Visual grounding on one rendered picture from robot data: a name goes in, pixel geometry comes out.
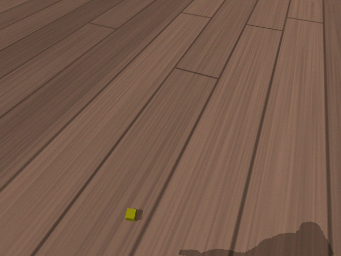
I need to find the cube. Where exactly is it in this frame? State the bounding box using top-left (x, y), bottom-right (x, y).
top-left (125, 208), bottom-right (137, 221)

